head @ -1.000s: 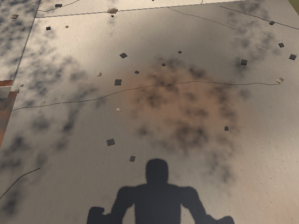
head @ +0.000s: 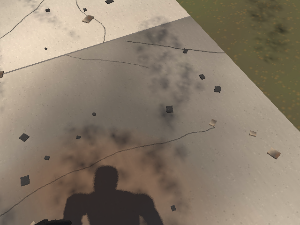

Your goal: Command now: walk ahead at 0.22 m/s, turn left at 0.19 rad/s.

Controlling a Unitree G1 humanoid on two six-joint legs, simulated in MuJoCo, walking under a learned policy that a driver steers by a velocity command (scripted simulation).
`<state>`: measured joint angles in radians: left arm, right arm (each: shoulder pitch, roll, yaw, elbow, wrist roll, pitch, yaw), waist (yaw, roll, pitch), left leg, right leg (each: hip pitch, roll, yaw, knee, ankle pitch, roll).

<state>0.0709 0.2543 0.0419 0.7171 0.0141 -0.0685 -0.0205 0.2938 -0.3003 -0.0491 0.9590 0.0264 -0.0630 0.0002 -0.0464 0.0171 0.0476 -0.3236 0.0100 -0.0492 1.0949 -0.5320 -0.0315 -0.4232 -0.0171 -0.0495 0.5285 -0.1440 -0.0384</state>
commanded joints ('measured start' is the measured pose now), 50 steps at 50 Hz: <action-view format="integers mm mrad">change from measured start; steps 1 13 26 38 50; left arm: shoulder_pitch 96 42 -9 14 0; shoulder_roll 106 184 168 144 135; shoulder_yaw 33 62 72 60 32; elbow -3 59 41 43 55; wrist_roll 2 -2 -9 -23 -11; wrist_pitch -11 33 65 54 36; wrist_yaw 3 61 65 45 39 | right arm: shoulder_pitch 26 -151 -153 -179 -119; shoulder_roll -97 -65 -167 -181 -95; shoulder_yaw -30 -43 -79 -78 -54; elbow -47 -200 -278 -306 -261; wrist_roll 0 -17 -6 -20 -18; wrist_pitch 22 100 60 92 104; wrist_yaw -18 3 -12 -33 -42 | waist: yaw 40 50 40 32 23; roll -113 -105 72 157 -160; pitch -161 -93 -161 -162 -69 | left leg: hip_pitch -233 -152 276 136 -137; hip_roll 89 87 233 171 -54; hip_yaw -32 54 -245 -338 -99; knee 55 -301 -721 -718 -99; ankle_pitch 53 296 860 587 69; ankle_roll -5 -9 280 249 -54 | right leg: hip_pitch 329 271 -246 29 258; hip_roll -269 -300 -33 37 -196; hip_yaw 196 -19 107 115 268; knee -188 -297 598 166 -205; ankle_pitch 597 249 -340 -202 246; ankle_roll -180 -190 96 113 -162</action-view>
